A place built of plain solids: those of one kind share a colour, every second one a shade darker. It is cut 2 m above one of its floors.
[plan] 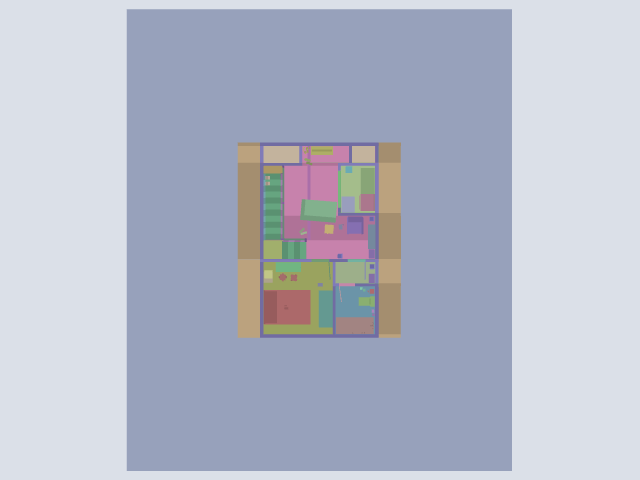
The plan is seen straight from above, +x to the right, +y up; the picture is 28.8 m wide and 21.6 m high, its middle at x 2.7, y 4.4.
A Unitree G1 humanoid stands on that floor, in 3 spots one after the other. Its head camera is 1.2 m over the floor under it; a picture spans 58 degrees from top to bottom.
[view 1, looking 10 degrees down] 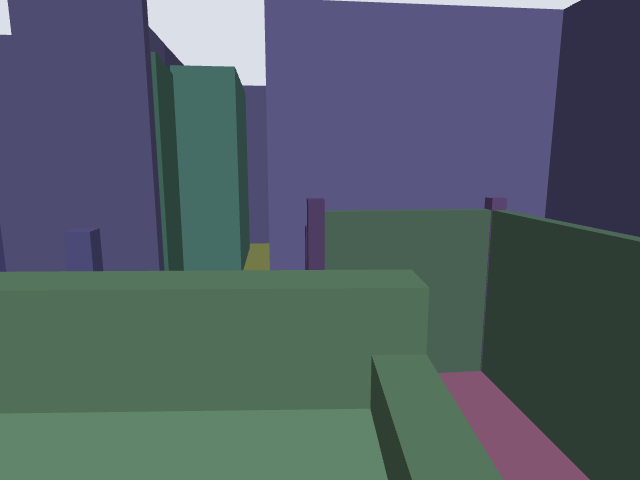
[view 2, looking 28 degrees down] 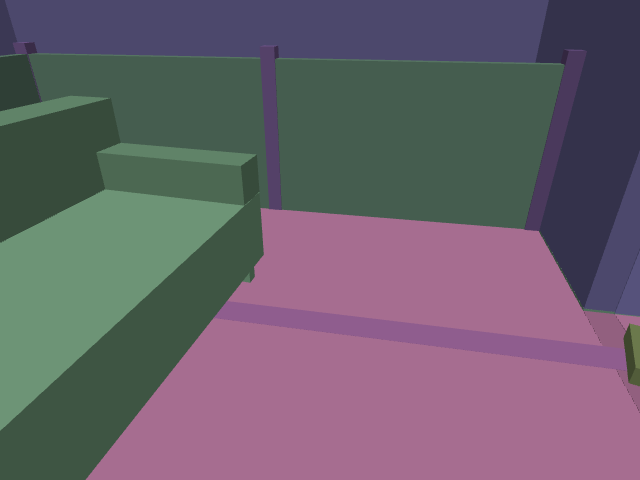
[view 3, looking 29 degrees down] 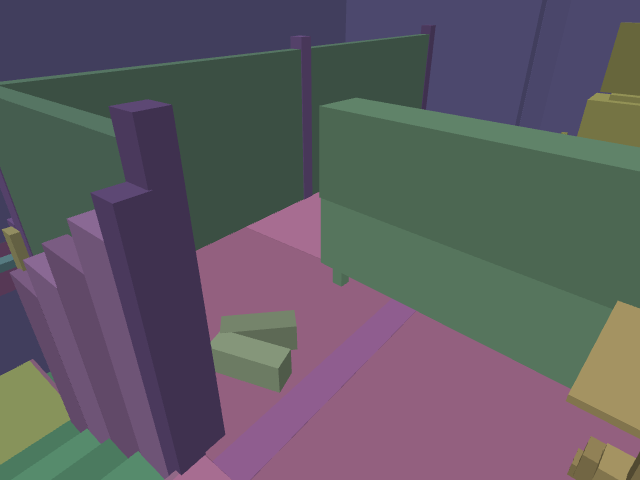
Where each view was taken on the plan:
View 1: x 2.27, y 6.72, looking -96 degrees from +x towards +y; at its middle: stair_newel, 2.30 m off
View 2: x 3.67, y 6.88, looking -169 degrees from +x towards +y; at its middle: upper_floor_living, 2.55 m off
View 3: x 2.90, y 3.96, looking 129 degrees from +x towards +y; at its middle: upper_floor_living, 2.48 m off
